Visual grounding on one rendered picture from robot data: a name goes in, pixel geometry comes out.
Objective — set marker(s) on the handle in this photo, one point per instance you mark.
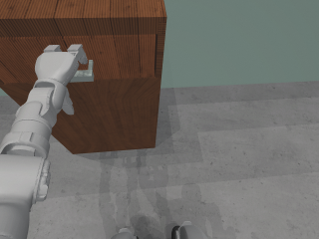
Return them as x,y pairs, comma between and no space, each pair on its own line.
84,75

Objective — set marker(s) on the robot left hand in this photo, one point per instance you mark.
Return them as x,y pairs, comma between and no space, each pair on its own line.
61,67

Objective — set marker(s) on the robot left forearm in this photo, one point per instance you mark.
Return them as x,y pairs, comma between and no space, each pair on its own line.
32,127

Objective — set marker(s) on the cabinet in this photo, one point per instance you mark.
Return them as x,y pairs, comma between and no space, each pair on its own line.
109,114

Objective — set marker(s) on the right robot thigh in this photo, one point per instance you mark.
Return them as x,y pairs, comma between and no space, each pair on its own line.
189,232

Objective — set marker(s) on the drawer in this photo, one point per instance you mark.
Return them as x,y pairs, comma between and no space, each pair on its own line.
114,56

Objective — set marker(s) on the right robot shin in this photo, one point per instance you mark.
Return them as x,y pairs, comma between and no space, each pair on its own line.
185,223

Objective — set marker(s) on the robot left upper arm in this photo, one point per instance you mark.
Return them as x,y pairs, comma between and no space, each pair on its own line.
24,180

